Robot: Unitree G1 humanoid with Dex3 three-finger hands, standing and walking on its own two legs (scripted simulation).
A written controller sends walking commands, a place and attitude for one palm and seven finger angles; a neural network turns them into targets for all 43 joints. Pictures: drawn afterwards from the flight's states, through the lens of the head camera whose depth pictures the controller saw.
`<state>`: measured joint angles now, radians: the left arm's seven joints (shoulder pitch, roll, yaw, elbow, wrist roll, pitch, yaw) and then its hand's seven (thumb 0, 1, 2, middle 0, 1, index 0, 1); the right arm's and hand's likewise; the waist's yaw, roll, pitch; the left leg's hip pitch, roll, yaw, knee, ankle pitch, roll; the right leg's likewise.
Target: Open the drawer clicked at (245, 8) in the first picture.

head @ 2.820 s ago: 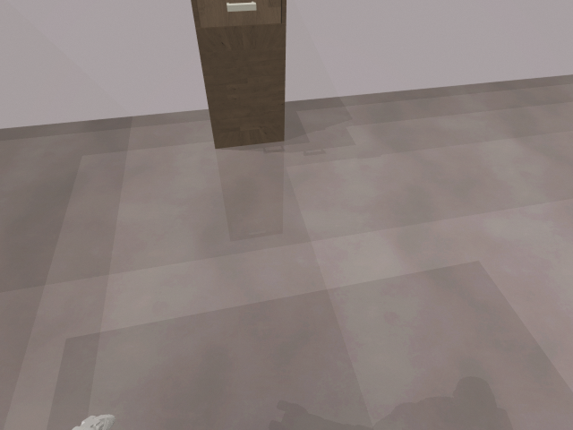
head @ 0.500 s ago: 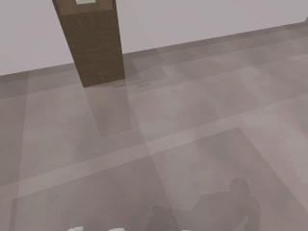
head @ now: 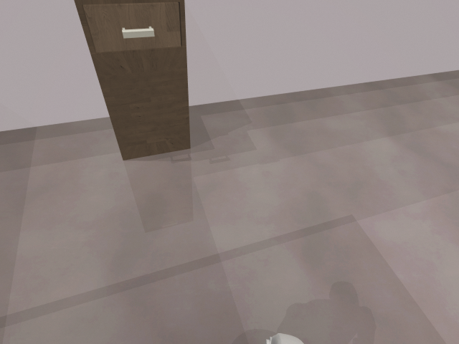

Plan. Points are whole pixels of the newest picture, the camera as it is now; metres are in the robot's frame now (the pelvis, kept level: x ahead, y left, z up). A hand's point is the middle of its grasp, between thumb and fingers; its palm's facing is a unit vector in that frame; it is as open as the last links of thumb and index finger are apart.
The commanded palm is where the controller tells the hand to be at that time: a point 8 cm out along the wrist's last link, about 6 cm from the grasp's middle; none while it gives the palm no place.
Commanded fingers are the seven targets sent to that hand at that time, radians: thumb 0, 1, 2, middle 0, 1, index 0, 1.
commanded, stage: walk to a spot facing it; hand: left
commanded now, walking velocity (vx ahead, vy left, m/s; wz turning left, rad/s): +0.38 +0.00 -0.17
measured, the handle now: (137, 31) +1.23 +0.47 -0.03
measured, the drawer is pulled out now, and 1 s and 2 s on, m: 0.00 0.00 0.00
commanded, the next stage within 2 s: turn to face it in 0.94 s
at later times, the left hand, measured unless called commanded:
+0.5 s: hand (188, 266) +0.32 +0.11 -0.17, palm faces +0.00 -0.97 -0.23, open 7.1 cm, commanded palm none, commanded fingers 0.00 0.90 0.90 -0.20 -0.30 -0.20 -0.30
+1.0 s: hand (179, 232) +0.41 +0.15 -0.19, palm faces +0.06 -0.99 -0.16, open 7.4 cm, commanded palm none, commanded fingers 0.00 0.90 0.90 -0.20 -0.30 -0.20 -0.30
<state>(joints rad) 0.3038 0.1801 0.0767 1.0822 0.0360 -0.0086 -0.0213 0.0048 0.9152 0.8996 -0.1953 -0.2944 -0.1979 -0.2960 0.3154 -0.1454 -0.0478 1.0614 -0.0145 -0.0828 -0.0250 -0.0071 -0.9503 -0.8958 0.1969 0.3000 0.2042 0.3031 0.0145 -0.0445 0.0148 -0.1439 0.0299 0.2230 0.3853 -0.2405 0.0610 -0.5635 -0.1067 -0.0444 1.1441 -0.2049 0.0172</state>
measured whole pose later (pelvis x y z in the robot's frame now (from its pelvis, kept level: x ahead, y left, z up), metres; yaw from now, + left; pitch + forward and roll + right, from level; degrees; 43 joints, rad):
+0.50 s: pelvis +0.23 -0.07 -0.01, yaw -2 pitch -1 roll +0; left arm 0.20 0.16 0.07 1.05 0.02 -0.09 0.02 -0.02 0.96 0.90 -0.20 -0.30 -0.20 -0.30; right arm 0.31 -0.14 -0.05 1.10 -0.02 -0.02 -0.01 0.01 -0.91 -0.90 0.19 0.30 0.20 0.30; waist -0.04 0.03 0.02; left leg -0.52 0.15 0.07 1.18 -0.28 -0.01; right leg -0.24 0.01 -0.18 0.48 -0.24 -0.09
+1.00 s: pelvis +0.45 -0.02 -0.01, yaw -2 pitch -2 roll +0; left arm 0.35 0.16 0.06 1.13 0.03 -0.01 -0.01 0.01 0.91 0.90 -0.20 -0.29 -0.20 -0.30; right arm 0.19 -0.16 -0.06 1.02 -0.01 -0.07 -0.03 -0.01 -0.96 -0.90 0.20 0.30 0.21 0.30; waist 0.03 -0.03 0.07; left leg -0.23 0.04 0.21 0.50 -0.23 0.05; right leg -0.47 -0.11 -0.06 1.16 -0.34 0.00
